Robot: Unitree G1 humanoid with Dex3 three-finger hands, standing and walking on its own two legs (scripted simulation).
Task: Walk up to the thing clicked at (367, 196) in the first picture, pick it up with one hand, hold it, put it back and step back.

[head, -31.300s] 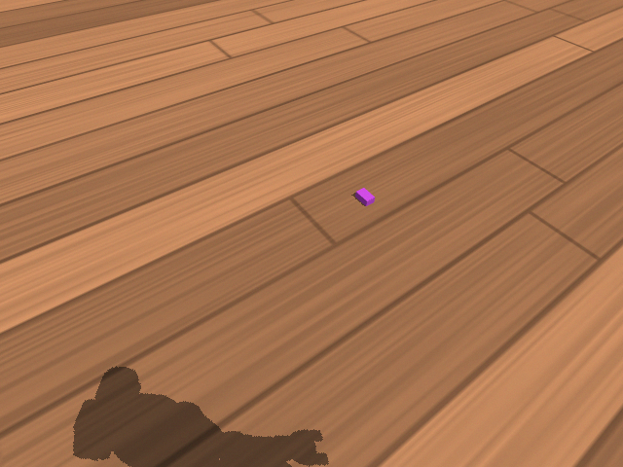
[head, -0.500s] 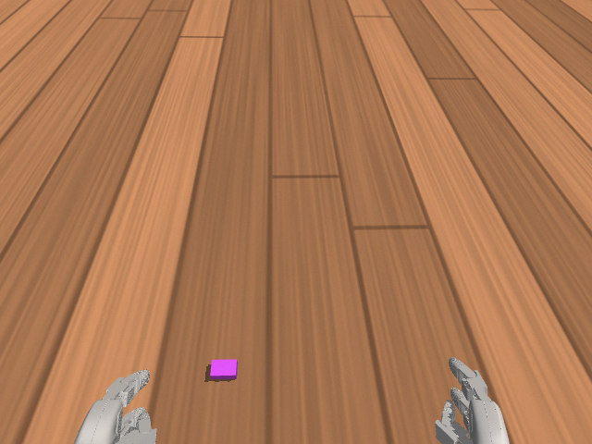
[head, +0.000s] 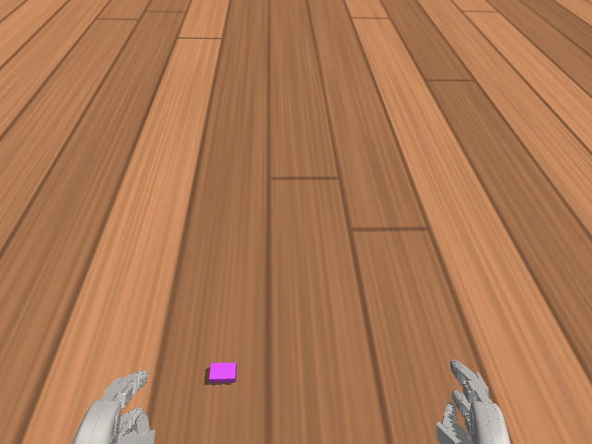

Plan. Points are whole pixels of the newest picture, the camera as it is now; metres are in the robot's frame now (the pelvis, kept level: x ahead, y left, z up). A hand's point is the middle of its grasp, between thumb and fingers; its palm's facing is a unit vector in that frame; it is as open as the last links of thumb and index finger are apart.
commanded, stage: home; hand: left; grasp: from above
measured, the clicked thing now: (223, 372) +0.45 +0.20 -0.70
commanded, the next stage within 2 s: stand in 0.30 s
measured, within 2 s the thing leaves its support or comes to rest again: neither
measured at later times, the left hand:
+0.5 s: hand out of the picture +0.15 +0.20 -0.08, palm faces +0.00 -0.95 -0.30, open 7.4 cm
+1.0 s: hand out of the picture +0.01 +0.24 -0.10, palm faces +0.05 -0.94 -0.33, open 7.4 cm
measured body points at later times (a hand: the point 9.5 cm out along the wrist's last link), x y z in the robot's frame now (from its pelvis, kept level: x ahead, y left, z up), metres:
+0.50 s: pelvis -0.02 +0.00 +0.01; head +0.01 +0.01 +0.46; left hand +0.15 +0.25 -0.05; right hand +0.14 -0.25 -0.08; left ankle -0.01 +0.12 -0.68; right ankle +0.01 -0.14 -0.68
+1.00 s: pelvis -0.02 +0.01 +0.06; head -0.02 +0.00 +0.51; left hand +0.01 +0.29 -0.08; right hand +0.06 -0.27 -0.08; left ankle -0.01 +0.12 -0.68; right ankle +0.01 -0.14 -0.68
